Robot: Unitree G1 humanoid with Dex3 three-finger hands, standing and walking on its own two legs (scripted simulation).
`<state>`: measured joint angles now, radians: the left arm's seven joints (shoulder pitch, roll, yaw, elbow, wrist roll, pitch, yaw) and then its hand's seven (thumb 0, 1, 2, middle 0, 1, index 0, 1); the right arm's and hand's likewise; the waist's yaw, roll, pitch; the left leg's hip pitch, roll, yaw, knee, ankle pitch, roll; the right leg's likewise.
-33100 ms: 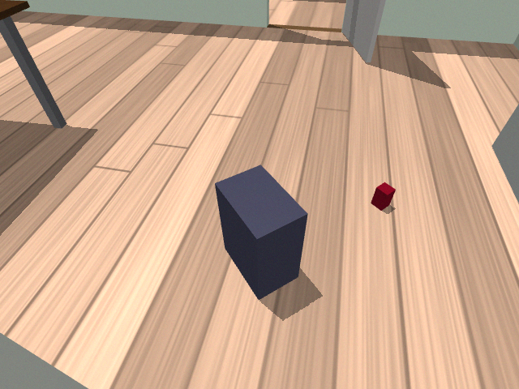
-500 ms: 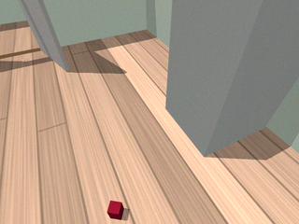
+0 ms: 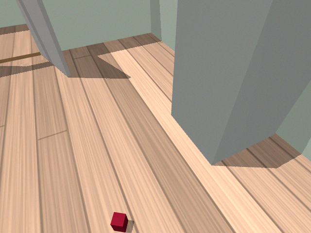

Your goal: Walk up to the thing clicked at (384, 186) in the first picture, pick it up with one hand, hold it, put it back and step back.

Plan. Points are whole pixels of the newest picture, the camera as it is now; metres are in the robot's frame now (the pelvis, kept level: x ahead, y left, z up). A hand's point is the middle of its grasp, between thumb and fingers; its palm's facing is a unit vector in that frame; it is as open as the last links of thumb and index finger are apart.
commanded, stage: stand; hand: left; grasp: from above
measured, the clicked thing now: (119, 222) +0.40 +0.23 -0.72
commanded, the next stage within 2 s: step back in 0.54 s
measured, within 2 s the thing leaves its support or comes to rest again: neither
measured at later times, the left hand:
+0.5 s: hand out of the picture +0.06 +0.25 -0.16, palm faces +0.00 -0.94 -0.34, open 7.4 cm
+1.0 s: hand out of the picture +0.08 +0.31 -0.18, palm faces -0.02 -0.93 -0.36, open 7.4 cm
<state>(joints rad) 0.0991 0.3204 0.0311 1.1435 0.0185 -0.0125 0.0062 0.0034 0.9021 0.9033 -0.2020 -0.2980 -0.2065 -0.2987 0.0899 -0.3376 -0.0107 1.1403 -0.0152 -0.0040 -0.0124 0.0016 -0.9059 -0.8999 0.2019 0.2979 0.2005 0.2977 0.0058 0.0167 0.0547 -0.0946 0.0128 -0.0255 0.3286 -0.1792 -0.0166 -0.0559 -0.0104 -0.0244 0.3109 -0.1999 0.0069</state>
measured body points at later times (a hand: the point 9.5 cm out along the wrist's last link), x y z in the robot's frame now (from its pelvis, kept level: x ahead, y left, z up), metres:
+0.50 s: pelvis -0.01 +0.00 +0.00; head +0.00 -0.01 +0.45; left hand +0.06 +0.30 -0.13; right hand +0.06 -0.30 -0.14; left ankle +0.00 +0.13 -0.75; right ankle -0.02 -0.12 -0.75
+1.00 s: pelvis -0.07 +0.04 -0.02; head +0.01 +0.07 +0.42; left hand +0.08 +0.35 -0.15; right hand +0.00 -0.27 -0.13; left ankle -0.06 +0.13 -0.75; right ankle -0.07 -0.11 -0.68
